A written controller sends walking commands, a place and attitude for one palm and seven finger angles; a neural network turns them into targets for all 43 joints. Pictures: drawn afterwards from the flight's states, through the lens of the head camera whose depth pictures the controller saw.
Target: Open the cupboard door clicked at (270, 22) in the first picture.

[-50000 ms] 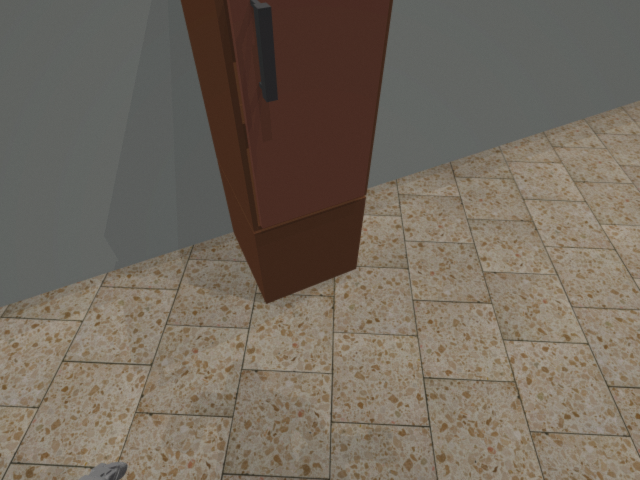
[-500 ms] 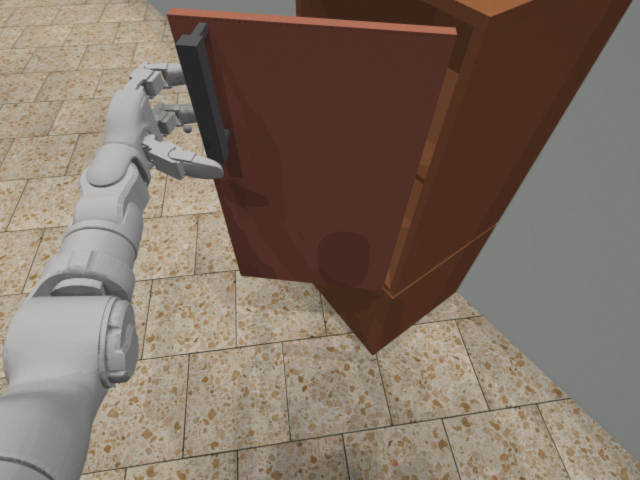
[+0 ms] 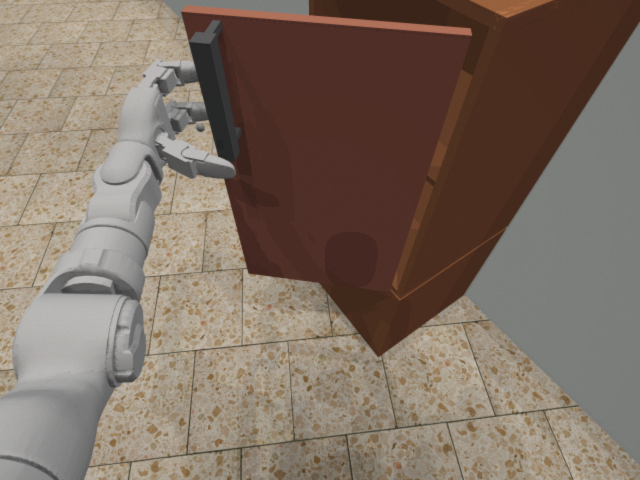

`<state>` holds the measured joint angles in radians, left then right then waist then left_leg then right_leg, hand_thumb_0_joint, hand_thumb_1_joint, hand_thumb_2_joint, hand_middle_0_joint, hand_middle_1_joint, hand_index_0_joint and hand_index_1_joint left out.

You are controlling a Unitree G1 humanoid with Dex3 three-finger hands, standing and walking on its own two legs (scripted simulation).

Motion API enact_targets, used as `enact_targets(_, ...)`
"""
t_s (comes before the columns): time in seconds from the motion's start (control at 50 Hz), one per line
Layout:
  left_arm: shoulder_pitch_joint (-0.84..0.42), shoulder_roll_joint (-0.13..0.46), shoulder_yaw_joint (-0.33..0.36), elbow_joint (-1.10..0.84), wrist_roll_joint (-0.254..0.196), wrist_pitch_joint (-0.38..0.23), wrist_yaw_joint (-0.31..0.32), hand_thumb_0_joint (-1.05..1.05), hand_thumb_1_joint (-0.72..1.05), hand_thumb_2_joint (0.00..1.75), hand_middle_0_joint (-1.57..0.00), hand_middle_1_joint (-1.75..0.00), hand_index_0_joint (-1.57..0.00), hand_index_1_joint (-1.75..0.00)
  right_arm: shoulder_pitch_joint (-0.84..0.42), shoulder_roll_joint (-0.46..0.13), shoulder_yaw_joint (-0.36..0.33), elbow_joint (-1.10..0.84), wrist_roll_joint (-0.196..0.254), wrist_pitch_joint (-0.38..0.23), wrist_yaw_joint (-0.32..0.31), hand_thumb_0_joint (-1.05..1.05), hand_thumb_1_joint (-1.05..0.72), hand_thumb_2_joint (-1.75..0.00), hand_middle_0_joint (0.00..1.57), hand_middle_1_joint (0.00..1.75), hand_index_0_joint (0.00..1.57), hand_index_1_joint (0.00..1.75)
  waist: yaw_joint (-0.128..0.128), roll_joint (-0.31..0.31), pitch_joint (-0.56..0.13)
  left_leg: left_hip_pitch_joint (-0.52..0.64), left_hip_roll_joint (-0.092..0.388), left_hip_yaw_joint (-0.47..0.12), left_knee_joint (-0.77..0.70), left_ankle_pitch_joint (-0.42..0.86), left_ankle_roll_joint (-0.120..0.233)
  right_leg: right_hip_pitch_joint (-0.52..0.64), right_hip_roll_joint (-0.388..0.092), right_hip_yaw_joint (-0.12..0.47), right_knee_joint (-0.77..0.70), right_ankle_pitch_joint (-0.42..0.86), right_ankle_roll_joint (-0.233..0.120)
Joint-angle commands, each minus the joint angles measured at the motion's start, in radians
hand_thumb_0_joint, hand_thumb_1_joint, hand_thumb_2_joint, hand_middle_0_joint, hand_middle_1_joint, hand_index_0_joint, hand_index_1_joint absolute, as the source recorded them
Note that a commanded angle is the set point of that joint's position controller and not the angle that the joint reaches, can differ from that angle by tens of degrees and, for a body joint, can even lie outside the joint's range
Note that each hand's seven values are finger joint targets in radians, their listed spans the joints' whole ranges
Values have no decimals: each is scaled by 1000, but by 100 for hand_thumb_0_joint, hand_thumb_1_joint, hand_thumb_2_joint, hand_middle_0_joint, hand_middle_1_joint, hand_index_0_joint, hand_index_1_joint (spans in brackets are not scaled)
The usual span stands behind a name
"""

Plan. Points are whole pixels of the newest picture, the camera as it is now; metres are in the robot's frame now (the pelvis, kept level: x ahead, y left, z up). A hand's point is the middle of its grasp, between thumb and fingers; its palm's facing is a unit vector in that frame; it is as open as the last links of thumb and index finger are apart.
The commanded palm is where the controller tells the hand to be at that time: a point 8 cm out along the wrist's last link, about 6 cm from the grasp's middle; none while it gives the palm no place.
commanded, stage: move the hooked fingers beside the handle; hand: left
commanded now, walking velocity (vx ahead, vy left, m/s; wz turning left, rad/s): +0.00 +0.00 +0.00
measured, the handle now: (222, 95) +0.56 +0.13 +0.17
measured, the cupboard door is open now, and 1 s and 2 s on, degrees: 47 47 47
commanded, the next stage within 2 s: none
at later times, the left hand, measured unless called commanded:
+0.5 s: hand (199, 126) +0.49 +0.15 +0.18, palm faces -0.06 -1.00 -0.02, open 14.4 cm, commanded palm +0.47 +0.18 +0.17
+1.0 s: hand (183, 126) +0.48 +0.16 +0.18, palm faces -0.08 -1.00 +0.00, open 14.1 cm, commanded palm +0.47 +0.22 +0.17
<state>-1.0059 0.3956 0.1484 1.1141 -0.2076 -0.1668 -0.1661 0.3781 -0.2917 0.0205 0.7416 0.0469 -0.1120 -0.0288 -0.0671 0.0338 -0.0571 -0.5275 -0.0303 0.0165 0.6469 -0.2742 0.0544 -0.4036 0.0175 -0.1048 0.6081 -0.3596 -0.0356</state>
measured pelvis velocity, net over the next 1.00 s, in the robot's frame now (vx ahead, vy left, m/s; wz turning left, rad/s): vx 0.01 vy -0.01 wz -0.05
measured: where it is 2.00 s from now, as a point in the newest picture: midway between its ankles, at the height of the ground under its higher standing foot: outside the picture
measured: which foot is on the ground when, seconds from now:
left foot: down 0.00-1.00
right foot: down 0.00-1.00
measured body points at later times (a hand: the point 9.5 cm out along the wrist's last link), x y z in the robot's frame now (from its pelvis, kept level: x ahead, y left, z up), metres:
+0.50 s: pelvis +0.00 -0.01 +0.00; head +0.05 -0.01 +0.45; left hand +0.49 +0.20 +0.18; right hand +0.04 -0.28 -0.12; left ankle +0.03 +0.08 -0.72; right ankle -0.04 -0.10 -0.72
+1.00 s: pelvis +0.01 -0.01 +0.01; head +0.04 -0.02 +0.45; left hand +0.48 +0.22 +0.18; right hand +0.05 -0.29 -0.11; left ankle +0.03 +0.08 -0.72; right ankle -0.04 -0.10 -0.72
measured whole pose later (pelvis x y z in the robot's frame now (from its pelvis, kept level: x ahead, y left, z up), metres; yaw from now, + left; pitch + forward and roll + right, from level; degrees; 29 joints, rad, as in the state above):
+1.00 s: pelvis +0.01 -0.01 +0.01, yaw -3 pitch +8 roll -1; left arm -0.89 0.51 0.32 1.08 -0.18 -0.15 -0.33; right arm 0.37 -0.30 0.04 0.66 0.07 -0.02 -0.07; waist -0.10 0.03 -0.07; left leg -0.46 0.00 0.05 0.60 -0.27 0.04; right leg -0.35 0.05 -0.06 0.56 -0.34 -0.05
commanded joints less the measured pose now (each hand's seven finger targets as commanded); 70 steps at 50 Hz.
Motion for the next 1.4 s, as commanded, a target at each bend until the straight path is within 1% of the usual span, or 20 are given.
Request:
enact_targets(0.0, -619, -7, -50, -236, 6, -61, -60, 0, -50, 30, -30, -120, -30, -120, 82, -164, -54, -58, 1, -32, -13, 0, -90, -90, 20, 30, 20, 30, -108, 25, -338, 511, 49, -131, -40, 283, -22, -193, 27, 61, -83, 255, 5)
enact_targets(0.1, -617, -2, -49, -264, 10, -72, -65, 0, -50, 30, -30, -120, -30, -120, 83, -159, -54, -63, -2, -34, -10, 0, -90, -90, 20, 30, 20, 30, -100, 69, -390, 545, 48, -133, -32, 333, -26, -184, 27, 62, -75, 278, 3)
enact_targets(0.14, -592, 4, -41, -244, 6, -69, -71, 0, -50, 30, -30, -120, -30, -120, 84, -160, -53, -65, -1, -31, -11, 0, -90, -90, 20, 30, 20, 30, -98, 41, -371, 530, 48, -132, -34, 337, -25, -176, 28, 61, -78, 287, 4)
enact_targets(0.2, -583, 70, 10, -242, 3, -70, -76, 0, -50, 30, -30, -120, -30, -120, 85, -167, -54, -65, 1, -25, -14, 0, -90, -90, 20, 30, 20, 30, -93, 6, -371, 502, 43, -116, -33, 319, -15, -147, 28, 69, -86, 307, 7)
enact_targets(0.38, -540, 118, 37, -273, 0, -79, -97, 0, -50, 30, -30, -120, -30, -120, 81, -162, -50, -90, 4, -11, -23, 0, -90, -90, 20, 30, 20, 30, -77, 56, -388, 490, 37, -100, -33, 345, -11, -98, 22, 71, -89, 337, 6)
enact_targets(0.42, -511, 171, 86, -263, 1, -74, -101, 0, -50, 30, -30, -120, -30, -120, 78, -166, -50, -92, 4, -5, -23, 0, -90, -90, 20, 30, 20, 30, -65, 26, -387, 475, 37, -98, -36, 347, -10, -80, 26, 76, -89, 362, 8)
enact_targets(0.48, -498, 145, 61, -291, -5, -77, -112, 0, -50, 30, -30, -120, -30, -120, 72, -161, -51, -103, 9, 3, -27, 0, -90, -90, 20, 30, 20, 30, -71, 23, -385, 479, 35, -88, -31, 377, -5, -58, 24, 73, -92, 391, 10)
enact_targets(0.62, -438, 303, 180, -290, 0, -69, -125, 0, -50, 30, -30, -120, -30, -120, 61, -169, -45, -118, 12, 24, -37, 0, -90, -90, 20, 30, 20, 30, -36, 14, -386, 423, 26, -66, -45, 361, 3, 24, 17, 93, -98, 455, 13)
enact_targets(0.66, -400, 295, 178, -309, -1, -70, -135, 0, -50, 30, -30, -120, -30, -120, 50, -165, -45, -135, 15, 28, -38, 0, -90, -90, 20, 30, 20, 30, -27, 27, -391, 434, 27, -62, -48, 378, 1, 35, 17, 91, -96, 467, 13)
enact_targets(0.76, -403, 295, 167, -291, -5, -52, -148, 0, -50, 30, -30, -120, -30, -120, 42, -164, -43, -143, 20, 43, -45, 0, -90, -90, 20, 30, 20, 30, -42, 3, -337, 401, 26, -48, -56, 335, 8, 26, 15, 96, -110, 457, 19)
enact_targets(0.8, -370, 368, 222, -270, 0, -49, -145, 0, -50, 30, -30, -120, -30, -120, 46, -172, -42, -146, 20, 51, -48, 0, -90, -90, 20, 30, 20, 30, -26, -2, -342, 380, 25, -45, -57, 333, 10, 50, 12, 102, -107, 466, 19)
enact_targets(0.84, -386, 343, 199, -280, 3, -47, -151, 0, -50, 30, -30, -120, -30, -120, 43, -166, -42, -153, 21, 53, -49, 0, -90, -90, 20, 30, 20, 30, -34, 14, -349, 395, 26, -46, -58, 329, 8, 38, 11, 99, -110, 453, 20)
enact_targets(0.88, -340, 400, 243, -255, -1, -46, -152, 0, -50, 30, -30, -120, -30, -120, 51, -171, -40, -158, 19, 60, -52, 0, -90, -90, 20, 30, 20, 30, -23, -21, -347, 361, 24, -38, -55, 330, 14, 73, 8, 102, -110, 469, 20)
enact_targets(1.08, -410, 376, 199, -242, -9, -54, -188, 0, -50, 30, -30, -120, -30, -120, 57, -174, -41, -157, 22, 68, -61, 0, -90, -90, 20, 30, 20, 30, -54, 16, -347, 385, 28, -47, -51, 314, 11, 23, 9, 98, -115, 421, 19)
enact_targets(1.12, -383, 424, 232, -220, 1, -52, -189, 0, -50, 30, -30, -120, -30, -120, 55, -181, -41, -156, 22, 72, -60, 0, -90, -90, 20, 30, 20, 30, -42, 28, -347, 383, 31, -56, -56, 308, 7, 15, 12, 100, -113, 411, 17)
enact_targets(1.16, -432, 384, 192, -218, 2, -49, -195, 0, -50, 30, -30, -120, -30, -120, 55, -179, -41, -150, 23, 70, -61, 0, -90, -90, 20, 30, 20, 30, -64, 32, -316, 379, 34, -55, -57, 280, 7, -19, 13, 99, -121, 379, 20)
enact_targets(1.22, -420, 452, 242, -208, 5, -51, -196, 0, -50, 30, -30, -120, -30, -120, 66, -188, -42, -149, 19, 74, -64, 0, -90, -90, 20, 30, 20, 30, -52, 38, -344, 382, 35, -60, -52, 297, 5, -11, 13, 98, -116, 382, 17)
enact_targets(1.28, -425, 430, 223, -181, 1, -54, -202, 0, -50, 30, -30, -120, -30, -120, 74, -184, -40, -152, 19, 74, -67, 0, -90, -90, 20, 30, 20, 30, -60, 25, -321, 363, 34, -58, -51, 284, 8, -17, 13, 93, -118, 359, 16)
enact_targets(1.3, -414, 480, 260, -188, 8, -58, -202, 0, -50, 30, -30, -120, -30, -120, 75, -193, -42, -150, 18, 74, -66, 0, -90, -90, 20, 30, 20, 30, -49, 28, -343, 375, 38, -64, -53, 289, 5, -16, 16, 96, -115, 365, 16)
enact_targets(1.38, -419, 431, 219, -204, 1, -73, -216, 0, -50, 30, -30, -120, -30, -120, 84, -188, -44, -151, 16, 74, -67, 0, -90, -90, 20, 30, 20, 30, -60, 70, -363, 427, 44, -73, -43, 339, -1, -45, 20, 84, -110, 359, 11)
